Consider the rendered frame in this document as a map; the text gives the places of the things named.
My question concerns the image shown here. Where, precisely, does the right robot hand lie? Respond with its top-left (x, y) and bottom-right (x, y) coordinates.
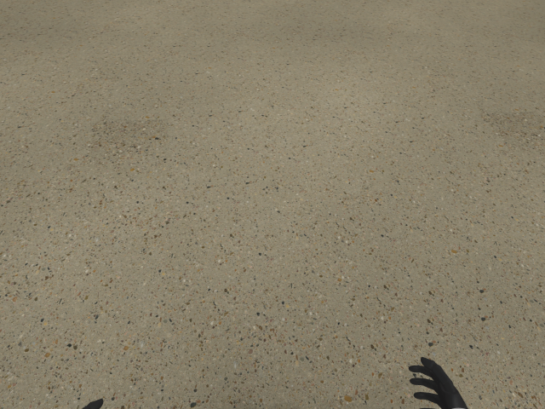
top-left (409, 357), bottom-right (468, 409)

